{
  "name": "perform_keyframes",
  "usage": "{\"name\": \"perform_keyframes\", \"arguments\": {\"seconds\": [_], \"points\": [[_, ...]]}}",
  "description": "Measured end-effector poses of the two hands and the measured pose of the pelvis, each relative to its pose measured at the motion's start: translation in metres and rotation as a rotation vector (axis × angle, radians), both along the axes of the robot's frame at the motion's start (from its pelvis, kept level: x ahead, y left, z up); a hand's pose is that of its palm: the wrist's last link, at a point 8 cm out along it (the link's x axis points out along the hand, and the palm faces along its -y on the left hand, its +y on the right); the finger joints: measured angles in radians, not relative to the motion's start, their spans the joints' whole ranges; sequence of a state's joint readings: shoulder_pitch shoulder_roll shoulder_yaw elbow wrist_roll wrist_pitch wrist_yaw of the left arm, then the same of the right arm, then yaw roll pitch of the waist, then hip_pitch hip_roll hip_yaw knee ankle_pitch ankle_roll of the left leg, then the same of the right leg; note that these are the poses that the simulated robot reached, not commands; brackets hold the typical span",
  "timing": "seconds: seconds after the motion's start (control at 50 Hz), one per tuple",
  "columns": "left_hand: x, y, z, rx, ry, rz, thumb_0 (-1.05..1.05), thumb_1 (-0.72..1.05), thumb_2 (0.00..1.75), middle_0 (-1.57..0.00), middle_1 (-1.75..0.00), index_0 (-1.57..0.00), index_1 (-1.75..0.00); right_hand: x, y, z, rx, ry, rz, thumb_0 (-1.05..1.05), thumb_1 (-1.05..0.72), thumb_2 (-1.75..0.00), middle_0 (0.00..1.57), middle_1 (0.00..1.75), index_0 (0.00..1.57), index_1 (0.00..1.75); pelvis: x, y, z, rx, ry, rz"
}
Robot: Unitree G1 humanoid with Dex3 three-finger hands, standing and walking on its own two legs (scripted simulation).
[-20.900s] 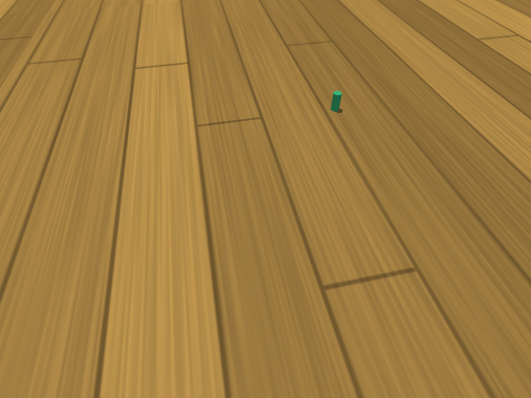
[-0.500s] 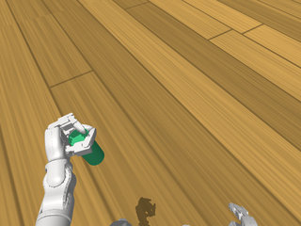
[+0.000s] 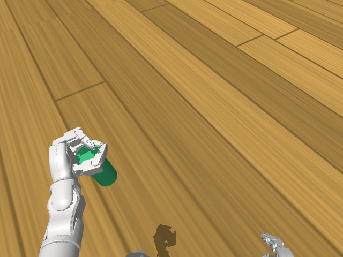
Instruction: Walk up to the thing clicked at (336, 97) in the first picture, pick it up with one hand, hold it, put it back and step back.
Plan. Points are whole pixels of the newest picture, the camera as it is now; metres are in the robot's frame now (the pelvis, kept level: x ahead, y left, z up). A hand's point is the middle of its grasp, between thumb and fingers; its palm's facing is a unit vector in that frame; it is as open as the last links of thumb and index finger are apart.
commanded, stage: hold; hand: left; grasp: from the side
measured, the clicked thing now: (98, 166) +0.33 +0.20 -0.01
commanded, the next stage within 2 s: crouch in 0.78 s
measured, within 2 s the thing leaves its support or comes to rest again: neither
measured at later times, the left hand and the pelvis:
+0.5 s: hand (89, 152) +0.33 +0.20 +0.05, palm faces +0.30 -0.95 -0.01, open 4.8 cm; pelvis +0.00 +0.01 +0.00, yaw +0 degrees
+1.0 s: hand (90, 154) +0.33 +0.20 +0.05, palm faces +0.30 -0.95 -0.01, open 4.8 cm; pelvis -0.01 +0.00 +0.00, yaw +0 degrees
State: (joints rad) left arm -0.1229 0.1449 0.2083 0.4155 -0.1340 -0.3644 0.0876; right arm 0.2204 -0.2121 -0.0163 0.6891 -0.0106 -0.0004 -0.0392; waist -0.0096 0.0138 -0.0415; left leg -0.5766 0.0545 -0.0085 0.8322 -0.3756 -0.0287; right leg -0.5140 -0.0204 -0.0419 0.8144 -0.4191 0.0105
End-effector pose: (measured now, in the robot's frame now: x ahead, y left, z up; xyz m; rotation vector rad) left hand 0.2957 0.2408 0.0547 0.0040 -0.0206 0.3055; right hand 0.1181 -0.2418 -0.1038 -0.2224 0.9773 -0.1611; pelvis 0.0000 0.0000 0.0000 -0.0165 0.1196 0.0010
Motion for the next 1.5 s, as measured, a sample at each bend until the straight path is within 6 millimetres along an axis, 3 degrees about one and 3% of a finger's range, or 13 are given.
{"name": "perform_keyframes", "arguments": {"seconds": [0.58, 0.88, 1.0, 1.12, 1.26, 1.36, 1.5], "points": [[-0.001, 0.005, -0.004, -0.006, 0.014, 0.0, -0.03, 0.04, 1.05, -0.84, -1.12, -1.26, -1.34, -0.006, 0.005, 0.002, -0.004, 0.001, -0.002, 0.01, -0.92, -0.9, 0.2, 0.3, 0.2, 0.3, -0.005, 0.006, 0.0, -0.004, -0.006, -0.003], [-0.003, 0.004, 0.005, 0.005, -0.009, 0.005, -0.03, 0.04, 1.05, -0.84, -1.12, -1.26, -1.33, -0.006, 0.008, 0.003, 0.004, -0.01, 0.004, 0.01, -0.92, -0.9, 0.2, 0.3, 0.2, 0.3, -0.008, 0.005, 0.001, -0.003, -0.018, -0.002], [-0.003, 0.004, -0.003, 0.004, 0.021, -0.003, -0.03, 0.04, 1.06, -0.84, -1.12, -1.26, -1.34, -0.005, 0.006, 0.003, 0.003, -0.015, 0.0, 0.01, -0.91, -0.9, 0.2, 0.3, 0.2, 0.3, -0.008, 0.005, 0.001, -0.002, -0.01, -0.002], [-0.004, 0.007, -0.027, -0.018, 0.057, 0.025, -0.03, 0.04, 1.06, -0.84, -1.12, -1.26, -1.34, -0.007, 0.001, -0.002, -0.011, -0.003, 0.009, 0.01, -0.88, -0.9, 0.2, 0.3, 0.2, 0.3, -0.012, 0.003, -0.005, -0.001, 0.021, -0.001], [0.002, 0.016, -0.075, -0.012, 0.065, 0.04, -0.03, 0.04, 1.05, -0.84, -1.12, -1.24, -1.32, -0.016, -0.01, -0.025, -0.05, 0.05, 0.026, 0.01, -0.87, -0.9, 0.2, 0.3, 0.2, 0.3, -0.02, 0.002, -0.029, -0.005, 0.116, -0.001], [0.013, 0.022, -0.124, -0.004, 0.043, 0.034, -0.03, 0.04, 1.05, -0.84, -1.12, -1.23, -1.32, -0.027, -0.019, -0.061, -0.078, 0.101, 0.037, 0.01, -0.87, -0.9, 0.2, 0.3, 0.2, 0.3, -0.025, 0.003, -0.065, -0.014, 0.227, -0.007], [0.03, 0.032, -0.204, 0.001, 0.021, 0.033, -0.03, 0.04, 1.05, -0.84, -1.12, -1.23, -1.32, -0.037, -0.022, -0.132, -0.091, 0.168, 0.051, 0.01, -0.88, -0.9, 0.2, 0.3, 0.2, 0.3, -0.031, 0.007, -0.134, -0.03, 0.363, -0.023]]}}
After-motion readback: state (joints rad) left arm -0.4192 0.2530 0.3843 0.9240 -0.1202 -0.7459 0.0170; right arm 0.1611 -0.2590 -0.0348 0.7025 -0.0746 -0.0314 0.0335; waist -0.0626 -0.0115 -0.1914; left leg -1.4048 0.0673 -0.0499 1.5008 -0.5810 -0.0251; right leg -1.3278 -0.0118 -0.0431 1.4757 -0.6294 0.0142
